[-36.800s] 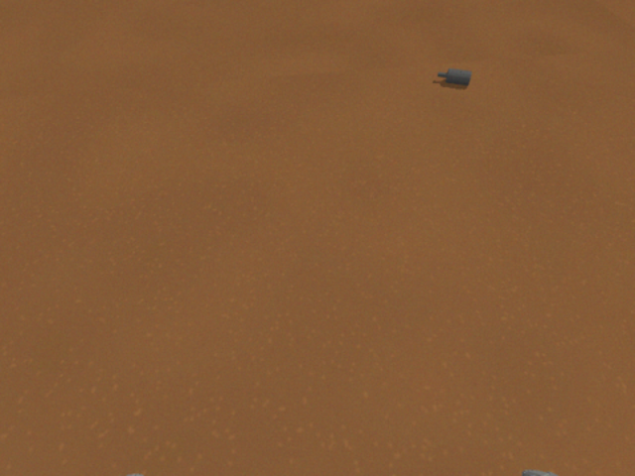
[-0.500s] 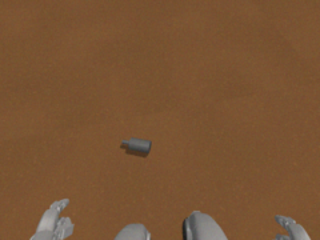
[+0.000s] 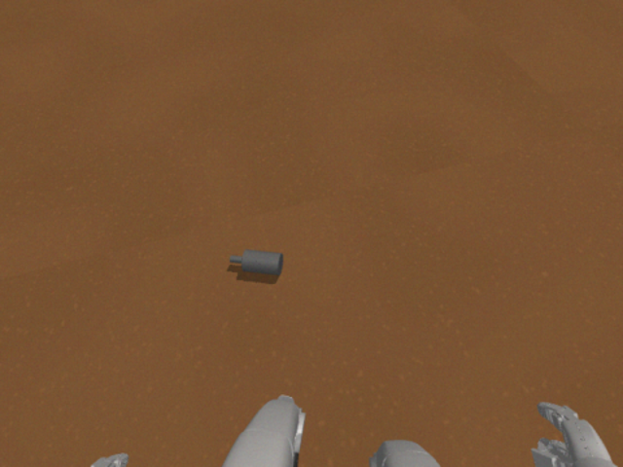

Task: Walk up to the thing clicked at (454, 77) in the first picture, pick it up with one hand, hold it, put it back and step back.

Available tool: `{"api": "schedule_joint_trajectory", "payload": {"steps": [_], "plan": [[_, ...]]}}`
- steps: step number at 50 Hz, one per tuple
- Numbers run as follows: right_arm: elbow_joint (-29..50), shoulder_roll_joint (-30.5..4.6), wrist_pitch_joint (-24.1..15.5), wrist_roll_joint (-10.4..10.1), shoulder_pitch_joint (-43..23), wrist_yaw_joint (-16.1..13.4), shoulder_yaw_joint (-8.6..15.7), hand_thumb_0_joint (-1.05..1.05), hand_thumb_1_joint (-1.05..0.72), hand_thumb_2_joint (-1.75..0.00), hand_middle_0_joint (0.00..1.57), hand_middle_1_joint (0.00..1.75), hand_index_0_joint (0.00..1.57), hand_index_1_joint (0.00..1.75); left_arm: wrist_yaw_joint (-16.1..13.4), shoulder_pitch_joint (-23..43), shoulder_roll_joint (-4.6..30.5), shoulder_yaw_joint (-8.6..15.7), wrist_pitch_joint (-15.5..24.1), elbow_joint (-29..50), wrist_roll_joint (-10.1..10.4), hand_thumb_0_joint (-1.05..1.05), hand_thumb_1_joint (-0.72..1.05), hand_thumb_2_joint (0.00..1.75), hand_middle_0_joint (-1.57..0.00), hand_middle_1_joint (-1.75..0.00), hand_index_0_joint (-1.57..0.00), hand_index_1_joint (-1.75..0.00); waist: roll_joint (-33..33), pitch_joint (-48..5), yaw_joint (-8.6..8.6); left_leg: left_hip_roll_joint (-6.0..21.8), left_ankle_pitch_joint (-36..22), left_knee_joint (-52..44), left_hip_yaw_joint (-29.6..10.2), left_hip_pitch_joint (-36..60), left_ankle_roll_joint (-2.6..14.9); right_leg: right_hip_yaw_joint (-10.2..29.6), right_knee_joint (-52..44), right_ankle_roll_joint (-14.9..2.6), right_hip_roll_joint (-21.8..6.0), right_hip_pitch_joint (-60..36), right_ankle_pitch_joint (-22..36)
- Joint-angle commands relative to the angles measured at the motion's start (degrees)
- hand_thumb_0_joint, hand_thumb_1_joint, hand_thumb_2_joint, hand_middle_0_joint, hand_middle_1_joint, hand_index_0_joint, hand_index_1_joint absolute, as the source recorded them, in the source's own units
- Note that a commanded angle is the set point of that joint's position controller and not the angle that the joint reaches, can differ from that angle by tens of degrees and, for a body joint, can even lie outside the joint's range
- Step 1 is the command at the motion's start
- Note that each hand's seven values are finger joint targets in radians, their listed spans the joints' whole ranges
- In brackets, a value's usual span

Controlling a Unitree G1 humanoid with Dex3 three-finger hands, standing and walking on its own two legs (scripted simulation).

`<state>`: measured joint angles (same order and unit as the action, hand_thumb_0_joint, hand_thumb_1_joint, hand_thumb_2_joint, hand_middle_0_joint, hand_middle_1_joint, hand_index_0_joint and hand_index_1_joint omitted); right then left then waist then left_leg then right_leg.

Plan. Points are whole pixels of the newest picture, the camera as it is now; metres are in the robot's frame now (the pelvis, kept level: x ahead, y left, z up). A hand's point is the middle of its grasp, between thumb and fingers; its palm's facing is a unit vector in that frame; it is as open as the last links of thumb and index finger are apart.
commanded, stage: step back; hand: left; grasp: from above
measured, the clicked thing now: (255, 261) +0.78 +0.28 -0.71
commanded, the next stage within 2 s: stand in 1.72 s
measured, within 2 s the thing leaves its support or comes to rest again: neither
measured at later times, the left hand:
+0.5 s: hand out of the picture -0.08 +0.24 -0.14, palm faces +0.02 -0.92 -0.40, open 7.4 cm
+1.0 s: hand out of the picture -0.28 +0.23 -0.13, palm faces +0.15 -0.90 -0.42, open 7.4 cm
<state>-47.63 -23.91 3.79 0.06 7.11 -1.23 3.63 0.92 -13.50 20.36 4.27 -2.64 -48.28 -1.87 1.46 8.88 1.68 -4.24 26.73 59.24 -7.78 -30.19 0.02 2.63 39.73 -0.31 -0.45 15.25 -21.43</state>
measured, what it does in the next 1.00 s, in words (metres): walks backwards: left foot, then right foot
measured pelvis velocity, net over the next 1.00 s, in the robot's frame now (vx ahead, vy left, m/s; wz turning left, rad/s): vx -0.29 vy -0.06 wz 0.13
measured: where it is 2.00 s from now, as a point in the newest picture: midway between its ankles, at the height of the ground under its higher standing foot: outside the picture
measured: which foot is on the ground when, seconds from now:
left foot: up 0.00-0.18, down 0.20-0.54, up 0.56-0.86, down 0.88-1.00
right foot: down 0.00-0.22, up 0.24-0.50, down 0.52-1.00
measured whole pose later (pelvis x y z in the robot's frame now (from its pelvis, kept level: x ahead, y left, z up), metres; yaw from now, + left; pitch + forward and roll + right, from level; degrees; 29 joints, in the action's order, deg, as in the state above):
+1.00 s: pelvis -0.29 -0.06 +0.01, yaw +8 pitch -3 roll +2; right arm -56.5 -20.6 1.1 2.3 13.1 1.3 2.8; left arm 0.8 -14.1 23.2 4.3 -1.1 -54.3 -1.2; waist -0.5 3.8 0.9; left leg -0.7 19.5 32.8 -1.6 -10.8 1.1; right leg -0.1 45.2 -0.3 -1.5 21.5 -25.3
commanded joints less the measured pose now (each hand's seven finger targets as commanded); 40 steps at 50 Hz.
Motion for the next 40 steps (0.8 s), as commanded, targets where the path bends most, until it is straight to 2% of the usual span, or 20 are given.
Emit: {"api": "schedule_joint_trajectory", "payload": {"steps": [1,6,9,10,11,12,13,16,21,23,25,26,27,28,29,30,31,34,37,40], "plan": [[3.22,-10.16,-2.27,-0.17,4.94,-0.90,2.47,0.00,-0.90,-0.90,0.20,0.30,0.20,0.30,-2.45,10.91,16.39,4.66,2.18,8.52,-0.72,0.00,0.90,0.90,-0.20,-0.30,-0.20,-0.30,-11.53,-4.79,-3.61,-1.97,-0.08,11.96,-1.19,4.73,-0.64,9.50,-15.82,-11.10,-12.61,7.72,19.53],[4.31,-8.05,-3.05,0.83,2.71,-0.44,1.81,0.00,-0.90,-0.90,0.20,0.30,0.20,0.30,-3.26,2.88,14.80,4.08,1.40,7.53,-0.57,0.00,0.90,0.90,-0.20,-0.30,-0.20,-0.30,-12.18,-10.53,1.25,2.05,2.53,-16.74,4.27,3.95,-0.36,9.85,-8.30,-10.50,-13.12,-12.39,31.98],[1.66,-7.98,-3.50,1.36,8.29,-0.27,2.40,0.00,-0.90,-0.90,0.20,0.30,0.20,0.30,-2.67,5.04,14.94,3.23,0.32,8.38,0.70,0.00,0.90,0.90,-0.20,-0.30,-0.20,-0.30,-10.69,-12.27,-1.39,2.08,-14.79,-36.11,8.56,15.60,1.01,7.63,-2.31,-7.43,-10.84,-7.25,28.52],[1.60,-10.29,-3.73,1.84,8.52,-0.40,3.20,0.00,-0.90,-0.90,0.20,0.30,0.20,0.30,-2.45,4.43,13.16,2.70,-0.04,8.63,0.82,0.00,0.90,0.90,-0.20,-0.30,-0.20,-0.30,-6.26,-12.65,-0.88,7.80,-18.84,-36.74,-0.34,19.68,3.02,7.07,0.40,-4.92,-8.57,-0.13,19.20],[2.36,-15.79,-3.74,2.41,6.31,-0.33,4.25,0.00,-0.90,-0.90,0.20,0.30,0.20,0.30,-2.19,3.34,10.76,2.04,-0.07,9.00,1.24,0.00,0.90,0.90,-0.20,-0.30,-0.20,-0.30,5.84,-11.34,-0.13,19.82,-24.81,-38.33,-16.58,22.38,8.81,2.32,9.66,-1.73,-0.14,11.55,1.64],[3.44,-20.55,-3.68,1.70,4.60,0.17,4.84,0.00,-0.90,-0.90,0.20,0.30,0.20,0.30,-3.06,7.96,13.21,3.25,-0.14,9.30,1.29,0.00,0.90,0.90,-0.20,-0.30,-0.20,-0.30,11.57,-10.51,-3.48,27.73,-31.50,-40.13,-23.49,12.56,17.05,2.28,21.55,-0.69,3.98,8.93,-16.81],[3.01,-19.01,-4.02,2.13,3.71,0.00,4.89,0.00,-0.90,-0.90,0.20,0.30,0.20,0.30,-3.32,8.93,13.92,3.69,-0.37,8.40,0.75,0.00,0.90,0.90,-0.20,-0.30,-0.20,-0.30,7.65,-9.25,-3.30,27.00,-31.45,-39.53,-22.03,9.42,17.51,7.95,28.88,-0.97,4.57,8.04,-16.10],[3.82,-13.45,-4.00,2.17,-1.12,-0.72,2.70,0.00,-0.90,-0.90,0.20,0.30,0.20,0.30,-2.59,3.59,13.33,3.71,-0.51,5.38,1.77,0.00,0.90,0.90,-0.20,-0.30,-0.20,-0.30,5.07,-8.34,0.55,19.62,-34.00,-35.54,-7.62,10.93,13.77,7.96,35.06,-0.88,5.50,9.02,-8.62],[4.19,-12.42,-3.03,2.27,1.69,-0.75,2.95,0.00,-0.90,-0.90,0.20,0.30,0.20,0.30,-1.74,3.80,11.98,3.14,0.55,5.34,0.87,0.00,0.90,0.90,-0.20,-0.30,-0.20,-0.30,8.74,-10.54,-2.16,19.31,-35.86,-31.62,-6.92,21.59,14.42,2.16,12.38,1.20,1.82,8.28,-10.46],[4.14,-13.58,-2.19,1.98,1.62,-0.45,3.00,0.00,-0.90,-0.90,0.20,0.30,0.20,0.30,-1.58,2.02,11.60,3.03,0.98,3.74,0.73,0.00,0.90,0.90,-0.20,-0.30,-0.20,-0.30,10.55,-12.89,-2.00,17.25,-33.69,-29.54,-4.84,21.14,12.38,-1.75,-0.52,0.50,1.91,2.68,-6.00],[4.27,-13.05,-1.21,0.82,-0.65,-0.13,2.55,0.00,-0.90,-0.90,0.20,0.30,0.20,0.30,-1.81,-3.32,11.70,3.13,1.66,0.53,0.31,0.00,0.90,0.90,-0.20,-0.30,-0.20,-0.30,9.15,-15.31,0.25,13.89,-28.39,-24.46,-1.45,15.93,7.88,-3.60,-16.48,-0.92,2.28,-6.51,6.90],[4.72,-10.24,-1.11,0.72,0.37,0.03,1.66,0.00,-0.90,-0.90,0.20,0.30,0.20,0.30,-1.88,-3.36,14.92,4.10,2.06,0.63,-0.53,0.00,0.90,0.90,-0.20,-0.30,-0.20,-0.30,2.53,-13.15,-0.16,9.30,-17.03,-19.41,-0.53,5.11,4.75,5.81,-16.34,-2.45,-2.28,-10.68,5.73],[7.06,-7.17,-1.39,0.31,-2.47,-0.52,1.15,0.00,-0.90,-0.90,0.20,0.30,0.20,0.30,-1.90,-1.63,22.47,5.90,1.86,2.22,-0.68,0.00,0.90,0.90,-0.20,-0.30,-0.20,-0.30,-15.79,-10.20,2.16,-2.22,4.10,-7.35,2.51,-4.61,0.99,25.22,-20.96,-10.65,-17.57,-4.25,7.55],[6.76,-9.59,-0.94,0.61,-4.08,-1.33,2.69,0.00,-0.90,-0.90,0.20,0.30,0.20,0.30,-2.25,1.25,25.46,6.35,2.02,4.01,-0.77,0.00,0.90,0.90,-0.20,-0.30,-0.20,-0.30,-16.07,-6.34,3.82,0.16,9.74,5.98,-3.51,-0.12,-0.60,35.60,-24.99,-18.70,-27.04,11.06,6.72],[5.66,-11.33,-0.72,0.50,-3.05,-1.18,3.01,0.00,-0.90,-0.90,0.20,0.30,0.20,0.30,-2.58,4.55,22.16,5.29,2.43,4.77,-0.39,0.00,0.90,0.90,-0.20,-0.30,-0.20,-0.30,-8.94,-3.81,0.63,0.61,6.10,11.80,-7.01,2.05,-0.34,28.16,-23.33,-16.90,-24.05,13.95,9.14],[3.67,-10.81,-0.76,0.33,0.85,-1.08,2.64,0.00,-0.90,-0.90,0.20,0.30,0.20,0.30,-2.78,10.19,19.02,4.20,2.70,5.44,-0.32,0.00,0.90,0.90,-0.20,-0.30,-0.20,-0.30,-4.29,-4.04,-3.14,-1.31,2.25,13.20,-6.76,1.64,0.19,17.18,-17.43,-13.23,-17.39,10.48,18.31],[2.45,-9.79,-0.97,0.04,2.80,-0.97,2.28,0.00,-0.90,-0.90,0.20,0.30,0.20,0.30,-2.90,11.47,16.81,3.96,2.69,5.30,-0.61,0.00,0.90,0.90,-0.20,-0.30,-0.20,-0.30,-5.43,-5.09,-3.98,-2.24,0.31,12.84,-3.96,1.85,-0.10,11.42,-15.10,-11.09,-13.94,8.52,21.22],[1.88,-9.45,-1.69,0.75,3.20,-0.52,1.81,0.00,-0.90,-0.90,0.20,0.30,0.20,0.30,-2.95,4.43,15.53,3.98,3.54,4.29,-1.06,0.00,0.90,0.90,-0.20,-0.30,-0.20,-0.30,-7.69,-9.29,0.00,-0.84,-0.31,7.94,-0.94,-0.54,-1.46,10.76,-13.54,-10.44,-12.10,-4.27,16.28],[2.52,-9.29,-2.16,1.59,-0.62,0.02,1.99,0.00,-0.90,-0.90,0.20,0.30,0.20,0.30,-2.98,-0.43,16.29,4.52,3.67,2.68,-1.14,0.00,0.90,0.90,-0.20,-0.30,-0.20,-0.30,-9.81,-9.35,3.55,1.79,2.57,-4.39,0.61,-3.56,-1.76,15.41,-15.82,-11.16,-13.99,-12.55,0.50],[0.82,-9.36,-2.74,2.07,0.60,0.71,2.35,0.00,-0.90,-0.90,0.20,0.30,0.20,0.30,-2.46,-0.13,18.00,4.70,3.71,2.03,-0.74,0.00,0.90,0.90,-0.20,-0.30,-0.20,-0.30,-12.48,-8.94,2.80,3.87,6.27,-18.00,4.06,5.88,-0.55,16.80,-18.21,-11.35,-15.86,-7.20,-8.93]]}}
